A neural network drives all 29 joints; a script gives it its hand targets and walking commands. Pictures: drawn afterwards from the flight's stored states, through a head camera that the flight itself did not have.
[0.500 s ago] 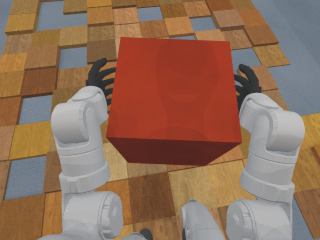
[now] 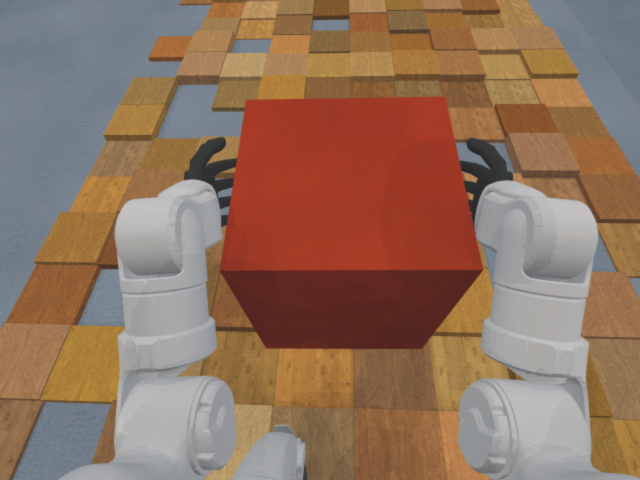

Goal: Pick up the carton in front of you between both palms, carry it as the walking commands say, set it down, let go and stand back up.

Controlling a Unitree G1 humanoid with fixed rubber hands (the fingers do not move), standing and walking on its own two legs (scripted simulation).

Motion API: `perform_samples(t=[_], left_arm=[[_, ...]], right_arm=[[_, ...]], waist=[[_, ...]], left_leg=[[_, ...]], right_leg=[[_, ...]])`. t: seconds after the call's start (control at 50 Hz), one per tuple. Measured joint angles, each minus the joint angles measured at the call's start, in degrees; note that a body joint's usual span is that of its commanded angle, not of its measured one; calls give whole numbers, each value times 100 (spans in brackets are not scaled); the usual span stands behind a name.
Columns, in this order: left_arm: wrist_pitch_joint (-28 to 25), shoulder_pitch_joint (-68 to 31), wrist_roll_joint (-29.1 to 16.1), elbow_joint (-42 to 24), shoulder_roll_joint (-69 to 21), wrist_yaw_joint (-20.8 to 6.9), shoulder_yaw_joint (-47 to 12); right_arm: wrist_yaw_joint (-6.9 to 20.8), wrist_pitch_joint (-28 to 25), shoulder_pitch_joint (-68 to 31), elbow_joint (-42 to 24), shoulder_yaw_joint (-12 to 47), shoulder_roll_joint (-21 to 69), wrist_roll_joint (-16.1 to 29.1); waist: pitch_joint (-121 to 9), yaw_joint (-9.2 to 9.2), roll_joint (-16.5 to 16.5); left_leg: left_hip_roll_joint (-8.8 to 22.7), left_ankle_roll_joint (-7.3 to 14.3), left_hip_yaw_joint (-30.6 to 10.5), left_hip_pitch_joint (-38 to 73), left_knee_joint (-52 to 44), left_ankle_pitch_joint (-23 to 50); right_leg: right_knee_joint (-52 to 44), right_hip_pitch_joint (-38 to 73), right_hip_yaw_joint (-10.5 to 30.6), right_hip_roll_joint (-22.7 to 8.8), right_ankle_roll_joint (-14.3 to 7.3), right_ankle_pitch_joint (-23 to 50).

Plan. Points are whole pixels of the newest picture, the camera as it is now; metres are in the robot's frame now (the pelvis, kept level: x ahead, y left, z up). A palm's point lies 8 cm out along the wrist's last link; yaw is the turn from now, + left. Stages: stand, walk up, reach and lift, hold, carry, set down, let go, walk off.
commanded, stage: carry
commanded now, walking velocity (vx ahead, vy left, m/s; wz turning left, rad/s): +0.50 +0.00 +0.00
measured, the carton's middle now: (344, 238) +0.39 +0.03 +0.08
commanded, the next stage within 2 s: none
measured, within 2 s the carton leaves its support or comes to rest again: neither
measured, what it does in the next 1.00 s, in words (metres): walks ahead: left foot, then right foot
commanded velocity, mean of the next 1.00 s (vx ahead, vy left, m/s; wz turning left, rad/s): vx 0.50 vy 0.00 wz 0.00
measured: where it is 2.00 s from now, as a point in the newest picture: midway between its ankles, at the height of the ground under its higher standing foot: (354, 205)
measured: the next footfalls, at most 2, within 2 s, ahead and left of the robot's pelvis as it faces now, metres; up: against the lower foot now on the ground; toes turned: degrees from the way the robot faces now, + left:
left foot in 0.08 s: +0.21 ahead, +0.11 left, +0.02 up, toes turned +2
right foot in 0.48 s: +0.42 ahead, -0.09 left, +0.03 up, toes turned -6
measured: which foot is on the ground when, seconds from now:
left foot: up 0.00-0.06, down 0.08-0.50, up 0.52-0.86, down 0.88-1.00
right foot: down 0.00-0.12, up 0.14-0.46, down 0.48-0.90, up 0.92-1.00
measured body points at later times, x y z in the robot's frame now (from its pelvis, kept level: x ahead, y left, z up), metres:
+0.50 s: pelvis +0.29 +0.01 +0.01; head +0.33 +0.01 +0.46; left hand +0.67 +0.13 +0.12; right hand +0.65 -0.17 +0.12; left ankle +0.18 +0.11 -0.71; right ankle +0.39 -0.08 -0.71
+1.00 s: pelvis +0.57 +0.06 +0.00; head +0.57 +0.07 +0.45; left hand +0.87 +0.22 +0.08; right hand +0.87 -0.08 +0.09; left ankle +0.59 +0.14 -0.74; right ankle +0.45 -0.07 -0.65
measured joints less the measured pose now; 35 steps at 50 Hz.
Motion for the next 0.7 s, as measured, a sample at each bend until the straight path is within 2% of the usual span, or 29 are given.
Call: perform_samples(t=[0.08,0.1,0.12,0.18,0.22,0.28,0.34,0.38,0.46,0.48,0.5,0.52,0.56,0.6,0.64,0.7], left_arm=[[-33,-153,17,209,39,-13,15],[-33,-184,21,313,94,-30,13],[-50,-197,15,424,171,-59,10],[-99,-100,40,770,269,-156,27],[-73,36,129,905,183,-174,29],[-60,300,270,857,9,-179,-21],[-150,599,372,622,-163,-183,-63],[-231,767,407,431,-235,-185,-97],[-403,960,408,188,-250,-188,-176],[-443,945,410,218,-240,-189,-206],[-540,930,423,291,-258,-188,-242],[-641,896,457,402,-281,-186,-291],[-747,870,512,637,-302,-141,-387],[-757,979,466,759,-271,-122,-449],[-727,1122,360,777,-221,-97,-479],[-720,1299,229,704,-183,-72,-479]], right_arm=[[1,-42,-27,92,-12,-26,-2],[2,-78,-57,222,5,-19,-14],[2,-149,-72,367,39,9,-42],[1,-260,30,736,149,90,-145],[3,-247,278,804,189,107,-121],[2,-261,673,700,212,126,-35],[0,-380,968,541,234,140,47],[0,-485,1078,451,263,138,101],[2,-690,1081,442,350,84,187],[3,-720,1052,480,365,38,213],[10,-765,1000,549,385,-54,254],[25,-811,948,644,374,-144,295],[60,-876,893,883,359,-256,339],[70,-870,899,1072,367,-259,323],[71,-825,945,1141,389,-196,252],[72,-785,1095,1027,414,-68,132]], waist=[[-230,-133,-29],[-268,-194,-71],[-274,-283,-160],[-271,-578,-83],[-293,-710,19],[-281,-850,110],[-267,-937,189],[-275,-961,212],[-359,-912,189],[-408,-886,163],[-415,-821,268],[-401,-739,344],[-400,-569,307],[-421,-427,234],[-427,-306,167],[-447,-169,128]], left_leg=[[-122,107,279,616,-1745,941],[-156,171,347,823,-2016,1651],[-200,233,423,886,-1901,1865],[-230,401,374,1138,-1649,1078],[-194,414,312,1433,-1906,1020],[-150,325,229,1922,-2370,986],[-84,318,178,2366,-2760,811],[-33,270,154,2616,-2918,707],[20,107,146,3007,-2765,200],[16,62,152,3036,-2520,-18],[113,21,135,2965,-2111,-221],[141,-31,29,2765,-1464,-224],[-18,-56,-186,2178,17,-538],[-88,-65,-217,1656,716,-508],[-50,-130,-182,1303,509,-319],[63,-239,-157,971,-439,16]], right_leg=[[318,322,6,-67,139,-573],[662,314,-2,-117,158,-742],[1201,182,20,-207,171,-642],[3523,-632,295,12,164,-948],[4220,-1126,251,79,140,-783],[3929,-1610,170,10,182,-528],[2831,-1835,120,-42,275,-588],[1973,-1856,35,-50,285,-259],[415,-1513,-274,35,179,860],[63,-1309,-363,48,92,1213],[109,-1267,-443,107,-29,1637],[333,-1275,-498,142,-123,1610],[595,-1209,-485,127,-224,1134],[486,-991,-444,94,-199,878],[241,-726,-426,42,-153,999],[-54,-327,-423,-8,-101,728]])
